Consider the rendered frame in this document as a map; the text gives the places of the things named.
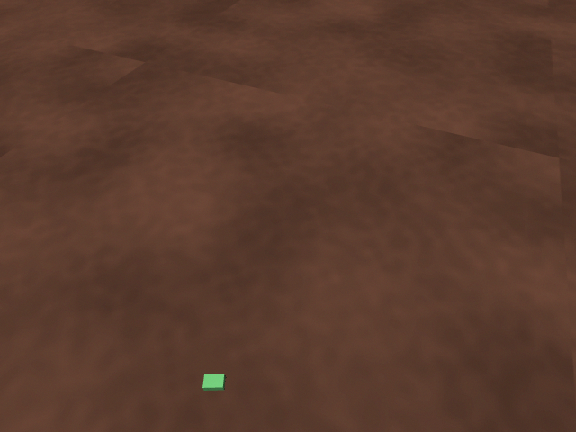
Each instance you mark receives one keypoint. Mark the small box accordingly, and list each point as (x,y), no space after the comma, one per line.
(214,382)

